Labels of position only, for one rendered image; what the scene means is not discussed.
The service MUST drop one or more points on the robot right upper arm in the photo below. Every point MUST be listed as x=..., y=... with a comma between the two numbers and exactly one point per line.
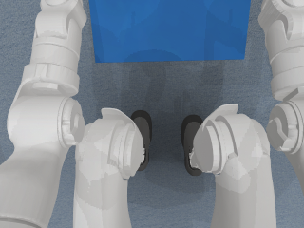
x=285, y=132

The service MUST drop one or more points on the carton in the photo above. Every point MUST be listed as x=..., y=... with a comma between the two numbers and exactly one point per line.
x=125, y=31

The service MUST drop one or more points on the left robot forearm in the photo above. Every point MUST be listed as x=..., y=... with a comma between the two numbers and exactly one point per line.
x=56, y=48

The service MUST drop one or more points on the robot left upper arm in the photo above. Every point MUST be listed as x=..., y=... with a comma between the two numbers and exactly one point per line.
x=42, y=129

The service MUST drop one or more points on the left robot foot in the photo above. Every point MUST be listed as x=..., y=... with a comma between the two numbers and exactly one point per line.
x=143, y=121

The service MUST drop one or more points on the right robot forearm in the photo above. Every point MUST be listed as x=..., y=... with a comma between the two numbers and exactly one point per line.
x=283, y=25

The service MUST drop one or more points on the right robot shin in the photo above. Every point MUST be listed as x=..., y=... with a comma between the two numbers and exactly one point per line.
x=226, y=109

